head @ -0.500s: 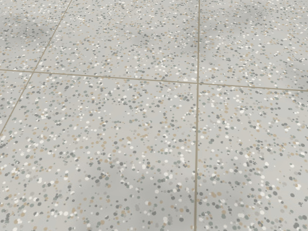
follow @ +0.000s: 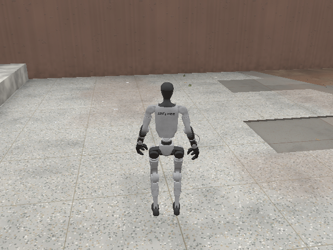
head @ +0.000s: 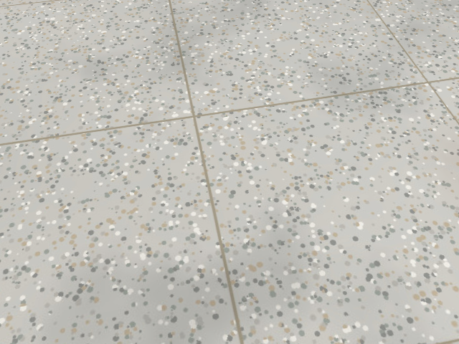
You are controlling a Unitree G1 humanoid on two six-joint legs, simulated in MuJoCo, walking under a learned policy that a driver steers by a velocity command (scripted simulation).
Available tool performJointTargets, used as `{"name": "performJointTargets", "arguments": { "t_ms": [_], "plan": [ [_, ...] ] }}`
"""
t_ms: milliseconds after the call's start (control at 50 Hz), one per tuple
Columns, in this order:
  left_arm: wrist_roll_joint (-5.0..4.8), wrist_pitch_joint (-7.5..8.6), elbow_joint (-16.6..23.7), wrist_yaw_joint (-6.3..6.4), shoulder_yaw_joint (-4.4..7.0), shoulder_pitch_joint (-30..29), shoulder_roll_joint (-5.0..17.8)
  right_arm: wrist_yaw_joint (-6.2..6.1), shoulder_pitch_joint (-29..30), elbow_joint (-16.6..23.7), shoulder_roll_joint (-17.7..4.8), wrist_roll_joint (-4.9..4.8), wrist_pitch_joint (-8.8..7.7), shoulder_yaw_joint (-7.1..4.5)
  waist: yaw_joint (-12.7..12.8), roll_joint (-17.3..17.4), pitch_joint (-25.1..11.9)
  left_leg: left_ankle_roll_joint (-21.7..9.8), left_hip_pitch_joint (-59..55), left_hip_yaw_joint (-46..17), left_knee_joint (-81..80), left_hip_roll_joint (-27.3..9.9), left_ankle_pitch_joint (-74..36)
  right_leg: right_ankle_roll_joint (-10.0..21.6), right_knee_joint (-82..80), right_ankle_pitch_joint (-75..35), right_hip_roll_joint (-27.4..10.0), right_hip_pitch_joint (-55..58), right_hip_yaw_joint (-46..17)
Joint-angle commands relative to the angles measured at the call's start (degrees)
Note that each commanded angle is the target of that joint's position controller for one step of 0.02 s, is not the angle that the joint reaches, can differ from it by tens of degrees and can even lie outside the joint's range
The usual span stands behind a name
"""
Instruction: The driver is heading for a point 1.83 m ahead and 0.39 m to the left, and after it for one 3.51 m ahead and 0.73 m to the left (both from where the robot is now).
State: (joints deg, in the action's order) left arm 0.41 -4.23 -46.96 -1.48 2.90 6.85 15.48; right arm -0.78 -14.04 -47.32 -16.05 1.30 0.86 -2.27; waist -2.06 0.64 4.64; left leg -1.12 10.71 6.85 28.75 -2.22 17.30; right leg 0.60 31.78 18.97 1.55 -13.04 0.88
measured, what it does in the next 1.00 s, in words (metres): steps on the spot, turning left: right foot, then left foot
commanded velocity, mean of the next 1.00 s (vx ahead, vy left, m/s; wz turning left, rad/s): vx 0.02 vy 0.00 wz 0.30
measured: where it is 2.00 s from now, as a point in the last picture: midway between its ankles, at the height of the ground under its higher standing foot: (218, 341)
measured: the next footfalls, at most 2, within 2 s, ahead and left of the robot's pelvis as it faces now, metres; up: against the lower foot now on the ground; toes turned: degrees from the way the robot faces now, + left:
right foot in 0.02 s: +0.03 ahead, -0.10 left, +0.00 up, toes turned +0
left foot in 0.50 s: -0.02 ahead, +0.10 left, +0.00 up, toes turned +16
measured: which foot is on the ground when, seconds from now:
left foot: down 0.00-0.02, up 0.04-0.48, down 0.50-1.00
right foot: up 0.00-0.00, down 0.02-0.50, up 0.52-1.00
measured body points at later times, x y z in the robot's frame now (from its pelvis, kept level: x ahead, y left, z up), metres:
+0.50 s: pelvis -0.03 +0.00 -0.01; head +0.00 +0.03 +0.44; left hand +0.01 +0.30 -0.14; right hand +0.13 -0.25 -0.12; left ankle -0.06 +0.09 -0.74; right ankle -0.01 -0.10 -0.74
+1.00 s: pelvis -0.01 +0.02 +0.01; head +0.00 +0.02 +0.46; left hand -0.04 +0.30 -0.12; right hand +0.17 -0.19 -0.12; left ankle -0.05 +0.09 -0.74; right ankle +0.01 -0.09 -0.71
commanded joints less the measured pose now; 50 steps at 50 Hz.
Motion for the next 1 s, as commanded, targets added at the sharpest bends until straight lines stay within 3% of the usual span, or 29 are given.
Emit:
{"name": "performJointTargets", "arguments": {
  "t_ms": [20, 40, 60, 80, 120, 160, 200, 280, 340, 400, 460, 480, 500, 520, 540, 560, 580, 600, 620, 640, 680, 740, 800, 860, 880, 940, 1000],
  "plan": [
    [2.12, 2.41, 0.65, 1.75, 0.34, 7.37, 6.29, 0.69, -1.70, 2.01, -2.71, -0.56, -0.46, 0.12, 2.79, -4.00, -10.28, -2.27, 7.24, -7.04, 4.32, -6.70, -14.24, 2.69, -21.05, -18.66, -12.65, 20.71, -13.49],
    [1.25, 3.07, 0.84, 2.49, -0.06, 3.77, 8.49, 0.58, -4.05, 1.70, 1.11, -0.95, -0.02, 1.32, 0.52, -11.42, -7.80, -0.05, 8.41, -5.01, 2.50, -0.89, 11.13, 9.01, -17.51, -36.49, -22.67, 13.77, -19.37],
    [0.86, 3.37, 0.15, 2.82, -0.17, 3.16, 6.87, 0.05, -2.37, 0.37, -3.11, -1.00, 0.99, 0.37, 2.67, -9.79, -7.10, 0.04, 3.49, -8.24, 6.95, -1.71, 14.01, 12.45, -15.70, -33.46, -21.23, 9.31, -16.01],
    [1.04, 3.67, 0.30, 2.99, -0.73, 0.42, 5.78, 0.18, -0.29, 0.60, -5.13, -1.43, 1.28, -0.34, 2.02, -9.19, -4.63, -0.15, 6.21, -8.68, 9.69, 0.06, 13.13, 12.08, -15.88, -31.91, -19.05, 9.30, -13.79],
    [0.55, 3.60, 0.17, 3.91, -0.55, -0.71, 7.07, 0.49, -0.48, -0.55, -7.12, -1.09, 1.38, -1.54, 1.60, -9.11, -3.42, 0.31, 10.11, -9.11, 16.73, 1.58, 10.67, 10.21, -15.00, -35.59, -16.10, 10.55, -9.08],
    [-0.08, 3.24, -0.01, 4.10, -0.06, 0.81, 7.81, 0.57, -3.40, -2.20, -6.19, -0.54, 1.61, -1.88, 1.50, -7.42, -4.75, 1.29, 12.06, -8.65, 25.45, 2.74, 10.79, 10.81, -13.36, -41.26, -16.10, 11.54, -6.01],
    [0.07, 2.92, 0.46, 4.07, 0.00, 0.49, 6.83, 0.68, -3.34, -2.24, -5.19, -0.61, 2.16, -2.12, 1.54, -6.46, -4.31, 2.29, 13.28, -8.20, 30.21, 2.38, 10.16, 11.56, -14.17, -35.76, -16.48, 9.63, -4.27],
    [0.82, 2.88, 0.26, 4.37, 0.28, 1.17, 6.06, 1.49, -0.10, -0.48, -4.17, -0.45, 3.04, -2.33, 2.69, -7.83, -2.18, 3.33, 15.81, -6.65, 26.60, 1.38, 8.52, 12.33, -15.57, -23.73, -16.81, 8.88, -3.40],
    [1.12, 3.24, 0.13, 4.03, 0.83, 1.54, 7.05, 2.11, 1.19, 0.96, -3.02, -0.40, 3.19, -2.01, 2.93, -7.84, -3.36, 2.53, 13.30, -5.36, 20.83, 0.79, 9.10, 12.74, -14.11, -23.81, -18.07, 8.69, -2.49],
    [1.48, 3.41, 0.49, 3.31, 1.46, 1.04, 8.44, 2.56, 1.42, 2.32, -3.36, -0.78, 3.18, -2.04, 2.61, -8.90, -4.96, 1.00, 9.08, -3.70, 15.91, 0.95, 9.10, 12.31, -11.94, -26.02, -19.33, 7.07, -1.55],
    [1.19, 3.12, 1.00, 2.90, 2.07, -0.08, 9.87, 2.89, -0.44, 2.90, -3.39, -1.01, 2.65, -2.14, 0.79, -8.08, -6.06, -0.99, 3.01, -1.99, 6.77, 1.84, 4.55, 9.34, -7.38, -23.57, -19.54, 4.60, 0.32],
    [1.07, 2.86, 0.82, 2.79, 2.21, 0.15, 9.85, 2.76, -2.06, 2.57, -3.59, -0.85, 2.01, -2.19, -0.50, -5.79, -6.33, -1.81, -1.66, -2.53, -0.43, 2.55, -1.61, 6.45, -3.37, -18.37, -18.34, 1.48, 2.49],
    [1.18, 2.55, 0.43, 2.46, 2.05, 2.58, 8.31, 2.17, -3.26, 2.46, -6.89, 0.04, 1.08, -2.95, -0.80, 3.73, -5.75, -3.27, -5.77, -12.32, -10.49, -1.93, -5.22, 2.20, 7.04, -8.07, -14.24, -4.32, 6.86],
    [1.25, 2.12, 3.98, 2.30, 0.80, 2.31, 3.44, 1.69, -3.16, 4.32, -16.12, -0.03, 0.31, -4.81, 0.93, 19.20, -4.65, -10.03, -9.03, -37.30, -13.65, -19.35, -24.49, -2.40, 20.63, 18.01, -2.67, -19.71, 9.91],
    [1.41, 1.31, 4.81, 3.19, 0.84, -2.54, 5.42, 1.55, -7.28, 2.95, -16.31, -0.27, 0.50, -5.46, -3.12, 12.18, -5.54, -16.36, -5.25, -37.06, -13.46, -20.26, -26.51, -1.97, 28.61, 19.10, -1.37, -19.46, 0.12],
    [0.59, 1.04, 4.38, 3.16, 1.09, -1.78, 6.18, 1.20, -4.61, 3.20, -13.23, -0.49, 0.76, -4.69, -0.64, 7.72, -3.45, -16.12, -3.78, -31.67, -12.97, -16.94, -22.41, -1.63, 31.55, 14.01, -2.84, -20.18, -1.91],
    [0.02, 1.43, 3.40, 2.89, 1.31, -0.57, 6.77, 0.86, 0.11, 4.17, -10.36, -0.91, 1.08, -3.89, 1.36, 5.23, -1.74, -13.62, -2.45, -27.10, -13.36, -12.69, -18.27, -1.30, 30.52, 8.00, -3.80, -19.73, -2.82],
    [0.53, 1.86, 2.88, 2.71, 1.59, 0.27, 7.45, 0.62, 3.36, 5.21, -9.00, -1.09, 1.25, -3.44, 2.48, 5.67, -2.01, -11.58, -3.57, -24.83, -13.10, -9.64, -17.82, -1.23, 29.50, 4.50, -3.87, -19.81, -2.86],
    [1.43, 1.92, 2.08, 2.41, 1.75, 1.80, 7.88, 0.46, 4.13, 5.78, -8.03, -1.29, 1.19, -3.15, 2.55, 6.27, -3.43, -11.32, -4.70, -23.11, -12.43, -8.05, -22.04, -1.59, 30.54, 2.29, -3.37, -19.05, -2.27],
    [1.64, 1.83, 1.81, 2.15, 1.80, 2.70, 7.71, 0.62, 3.30, 5.80, -7.79, -1.35, 1.03, -3.00, 2.52, 5.31, -5.19, -11.35, -5.86, -22.64, -11.78, -7.66, -25.18, -1.94, 31.47, 1.46, -2.88, -18.48, -2.31],
    [1.17, 1.56, 2.20, 1.97, 1.66, 2.79, 6.82, 0.88, 1.26, 5.40, -8.80, -1.40, 0.61, -3.30, 2.11, 3.69, -6.13, -11.48, -7.45, -23.17, -11.18, -7.61, -26.85, -2.66, 30.65, 0.85, -2.66, -19.03, -2.68],
    [0.98, 1.13, 2.83, 2.27, 1.56, 2.02, 6.49, 0.74, -0.27, 5.15, -9.22, -1.06, 0.51, -3.42, 1.21, 5.06, -5.32, -11.69, -8.49, -24.85, -11.37, -7.25, -23.40, -3.41, 26.44, 0.98, -2.52, -20.45, -2.91],
    [0.79, 1.04, 2.30, 2.45, 1.36, 2.66, 6.03, 0.37, -0.57, 5.00, -7.77, -0.36, 0.35, -2.65, 0.58, 5.69, -5.91, -12.01, -8.30, -24.69, -11.86, -7.70, -22.63, -3.43, 21.58, 1.70, -2.72, -18.07, -2.25],
    [0.57, 1.11, 1.51, 2.39, 0.60, 2.72, 4.39, -0.11, 0.47, 4.14, -5.35, 0.39, -0.11, -1.11, 0.41, 5.15, -6.08, -11.39, -4.92, -22.69, -12.31, -7.65, -21.60, -2.42, 14.09, 2.02, -3.16, -10.63, -2.08],
    [0.81, 1.25, 0.99, 2.13, 0.27, 3.35, 3.93, -0.20, -0.31, 3.28, -5.09, 0.57, -0.21, -0.75, 0.07, 5.40, -7.00, -11.21, -4.04, -22.61, -13.84, -7.31, -13.20, -1.99, 11.31, 2.45, -2.81, -7.58, -1.35],
    [1.22, 2.09, 1.50, 1.31, 0.47, 1.50, 5.88, -0.02, -2.37, 1.49, -8.88, 1.07, 0.09, -1.72, -1.44, 7.38, -2.34, -12.67, -2.71, -27.62, -18.49, -9.17, 13.16, 0.17, 9.73, 6.07, -1.13, -9.35, 0.02],
    [0.90, 3.57, 1.55, 0.78, 0.16, 1.67, 5.23, -0.20, -2.31, 0.75, -9.17, 0.81, -0.75, -2.05, -0.64, 4.18, 0.69, -13.31, -3.54, -29.02, -19.06, -11.80, 15.87, 2.84, 5.78, 7.11, -1.15, -9.92, -0.61]
  ]
}}
Keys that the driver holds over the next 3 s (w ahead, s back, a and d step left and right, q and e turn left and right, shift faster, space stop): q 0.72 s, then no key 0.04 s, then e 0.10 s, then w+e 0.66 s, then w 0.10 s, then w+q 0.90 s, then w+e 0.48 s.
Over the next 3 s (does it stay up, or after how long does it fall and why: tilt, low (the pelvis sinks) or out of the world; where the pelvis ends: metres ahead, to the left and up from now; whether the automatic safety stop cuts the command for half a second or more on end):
stays up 0.95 0.23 -0.01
